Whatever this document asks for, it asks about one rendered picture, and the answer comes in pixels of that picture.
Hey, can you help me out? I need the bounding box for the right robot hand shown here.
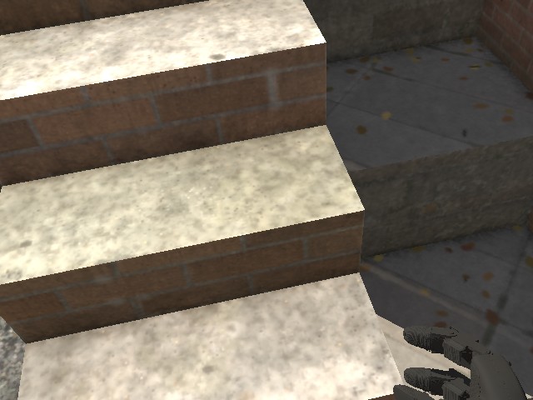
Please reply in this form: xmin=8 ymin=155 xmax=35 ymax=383
xmin=393 ymin=326 xmax=528 ymax=400

